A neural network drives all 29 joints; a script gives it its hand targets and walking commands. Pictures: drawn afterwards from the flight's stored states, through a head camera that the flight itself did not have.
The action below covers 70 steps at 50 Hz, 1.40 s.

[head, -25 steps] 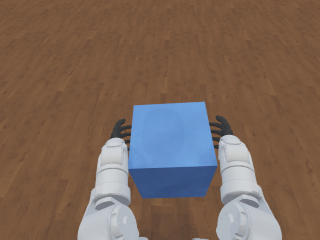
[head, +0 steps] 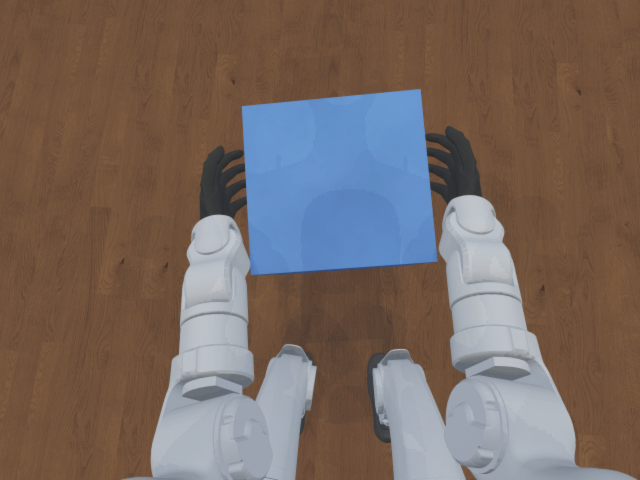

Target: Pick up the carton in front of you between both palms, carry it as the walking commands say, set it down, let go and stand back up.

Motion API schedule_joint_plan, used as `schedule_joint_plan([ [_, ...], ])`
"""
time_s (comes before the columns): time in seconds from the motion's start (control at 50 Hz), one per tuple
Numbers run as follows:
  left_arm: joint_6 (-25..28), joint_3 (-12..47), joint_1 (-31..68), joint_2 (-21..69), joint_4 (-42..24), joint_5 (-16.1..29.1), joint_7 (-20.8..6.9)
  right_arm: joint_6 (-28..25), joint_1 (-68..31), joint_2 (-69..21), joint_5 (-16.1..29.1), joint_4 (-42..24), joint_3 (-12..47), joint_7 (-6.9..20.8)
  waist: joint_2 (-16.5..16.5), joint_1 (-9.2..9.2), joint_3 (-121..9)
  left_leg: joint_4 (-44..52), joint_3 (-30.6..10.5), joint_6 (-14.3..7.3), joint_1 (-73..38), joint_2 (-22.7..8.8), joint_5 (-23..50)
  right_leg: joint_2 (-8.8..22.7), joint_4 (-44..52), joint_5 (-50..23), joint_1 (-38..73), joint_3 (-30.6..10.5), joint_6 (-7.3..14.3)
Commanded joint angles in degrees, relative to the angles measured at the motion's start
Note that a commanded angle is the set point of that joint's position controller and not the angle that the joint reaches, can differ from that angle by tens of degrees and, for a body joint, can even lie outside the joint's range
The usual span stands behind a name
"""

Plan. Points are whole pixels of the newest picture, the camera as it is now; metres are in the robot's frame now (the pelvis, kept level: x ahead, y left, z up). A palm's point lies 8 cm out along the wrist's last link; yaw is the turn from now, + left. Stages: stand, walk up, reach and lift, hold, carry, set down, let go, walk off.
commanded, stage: set down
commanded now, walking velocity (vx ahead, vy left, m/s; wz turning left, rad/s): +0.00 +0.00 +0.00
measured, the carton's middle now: (337, 201) +0.46 +0.03 -0.17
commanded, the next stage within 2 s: none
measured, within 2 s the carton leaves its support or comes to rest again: rests again in 1.16 s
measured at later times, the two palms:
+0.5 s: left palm (243, 218) +0.44 +0.18 -0.22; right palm (423, 194) +0.49 -0.11 -0.23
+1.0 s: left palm (260, 223) +0.47 +0.18 -0.38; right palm (403, 191) +0.55 -0.10 -0.38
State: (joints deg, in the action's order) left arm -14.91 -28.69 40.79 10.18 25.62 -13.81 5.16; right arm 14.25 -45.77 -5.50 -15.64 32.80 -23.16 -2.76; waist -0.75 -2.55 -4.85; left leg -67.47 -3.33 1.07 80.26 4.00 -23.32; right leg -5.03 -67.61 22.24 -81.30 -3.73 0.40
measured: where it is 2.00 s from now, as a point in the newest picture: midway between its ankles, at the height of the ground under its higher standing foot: (340, 411)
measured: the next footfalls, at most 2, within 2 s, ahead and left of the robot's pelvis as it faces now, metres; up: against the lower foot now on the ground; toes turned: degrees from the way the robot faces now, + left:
none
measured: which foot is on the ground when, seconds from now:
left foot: down 0.00-1.00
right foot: down 0.00-1.00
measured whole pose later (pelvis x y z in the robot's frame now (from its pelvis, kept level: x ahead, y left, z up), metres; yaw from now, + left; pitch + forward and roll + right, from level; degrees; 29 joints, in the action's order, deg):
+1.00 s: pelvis -0.04 -0.01 -0.23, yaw +2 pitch +44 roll +4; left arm -17.9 -31.9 75.5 -0.5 36.9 -7.0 8.6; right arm 16.5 -90.0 16.6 -6.4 59.2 -10.0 -5.3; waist -1.1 -5.3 14.2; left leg -113.9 -1.2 4.4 124.1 6.8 -33.8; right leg -8.7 -115.4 31.8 -126.8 -3.1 -0.4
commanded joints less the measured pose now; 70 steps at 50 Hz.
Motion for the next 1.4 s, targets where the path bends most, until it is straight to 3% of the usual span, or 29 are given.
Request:
schedule_joint_plan([
  [0.0, -0.63, 35.29, 33.94, 50.31, 6.54, 5.65, -17.70, 0.81, -28.08, -53.33, 5.14, 7.68, 31.01, 15.91, -1.58, -0.91, -51.33, 1.56, 3.42, 1.33, -19.11, 4.37, 19.02, -3.67, 1.82, -18.87, 26.32, 1.63, -1.17],
  [0.12, 0.04, 31.40, 37.50, 47.78, 9.09, 5.16, -16.89, 0.05, -31.71, -51.16, 4.72, 11.30, 27.44, 14.96, -2.62, -1.65, -51.98, -4.12, 4.01, 1.61, -11.05, 4.90, 19.35, -4.04, -3.96, -19.06, 18.39, 2.07, -1.22],
  [0.42, -0.54, 30.09, 54.43, 42.63, 7.27, 9.71, -13.89, 0.26, -49.23, -45.03, 8.89, 12.27, 28.75, 10.39, -4.56, -3.35, -63.55, -19.60, 7.03, 2.92, 2.77, 5.53, 14.30, -4.92, -19.38, -15.98, 12.58, 3.14, -1.80],
  [0.74, -1.74, 23.65, 70.43, 35.43, 9.48, 10.40, -12.66, 1.13, -65.12, -35.75, 11.45, 19.43, 25.02, 11.01, -5.95, -5.40, -58.26, -31.62, 8.64, 2.69, 9.73, 4.27, 9.05, -4.65, -31.81, -8.64, 0.31, 4.98, -0.91],
  [1.06, 0.28, 26.28, 80.74, 27.66, 6.43, 17.46, -11.07, -0.88, -75.51, -27.60, 19.92, 21.81, 31.75, 11.22, -8.25, -7.40, -58.80, -43.63, 9.66, 2.58, 12.91, 3.20, 15.17, -2.99, -45.73, -17.66, 3.15, 3.67, -0.36],
  [1.14, 0.89, 28.88, 82.93, 28.06, 5.22, 19.37, -10.26, -2.13, -78.25, -27.10, 23.25, 18.98, 34.03, 11.20, -5.92, -6.81, -60.48, -46.14, 9.30, 1.91, 9.43, 3.20, 19.95, -3.22, -48.21, -21.60, 1.78, 3.40, 0.10],
  [1.2, 1.35, 31.10, 82.68, 29.20, 5.11, 20.66, -9.83, -2.82, -75.60, -27.30, 24.03, 20.32, 33.97, 10.97, -4.39, -5.71, -60.97, -47.70, 8.88, 2.10, 7.40, 3.28, 22.96, -3.12, -49.51, -23.76, 0.82, 3.21, 0.45],
  [1.28, 1.49, 29.85, 80.76, 30.15, 8.87, 19.97, -10.08, -3.36, -73.24, -26.92, 22.57, 24.45, 31.21, 11.87, -2.93, -4.56, -51.71, -48.75, 7.57, 2.01, 7.10, 3.24, 22.20, -3.02, -49.53, -17.74, -9.64, 3.92, 0.86],
  [1.38, 1.20, 25.44, 78.01, 29.16, 13.97, 17.26, -11.08, -3.05, -72.29, -25.00, 19.79, 28.22, 27.76, 13.47, -3.88, -4.17, -39.68, -48.75, 7.23, 1.55, 13.92, 3.43, 13.96, -2.59, -49.29, -10.11, -15.67, 3.81, 1.44],
])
